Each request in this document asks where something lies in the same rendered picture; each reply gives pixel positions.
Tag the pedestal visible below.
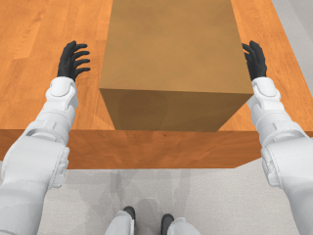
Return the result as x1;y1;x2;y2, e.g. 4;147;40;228
0;0;313;169

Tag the robot left hand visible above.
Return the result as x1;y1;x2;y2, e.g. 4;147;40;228
57;40;91;82

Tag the robot left upper arm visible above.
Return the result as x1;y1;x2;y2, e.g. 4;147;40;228
0;135;70;235

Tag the robot right upper arm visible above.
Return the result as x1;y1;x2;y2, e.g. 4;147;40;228
260;137;313;235

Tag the left robot forearm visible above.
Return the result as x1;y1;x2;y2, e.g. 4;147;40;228
1;76;79;181

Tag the robot shin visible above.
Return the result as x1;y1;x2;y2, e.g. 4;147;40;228
167;217;186;235
115;211;131;217

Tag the carton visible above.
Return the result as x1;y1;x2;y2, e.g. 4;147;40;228
99;0;254;132

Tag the robot right hand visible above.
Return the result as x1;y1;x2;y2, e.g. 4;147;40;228
242;40;267;81

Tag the robot right shin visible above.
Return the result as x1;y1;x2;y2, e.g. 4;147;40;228
167;217;186;235

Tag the robot left shin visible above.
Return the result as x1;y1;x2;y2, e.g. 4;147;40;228
115;211;131;217

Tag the right robot forearm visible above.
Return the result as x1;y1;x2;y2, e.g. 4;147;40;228
246;76;313;148

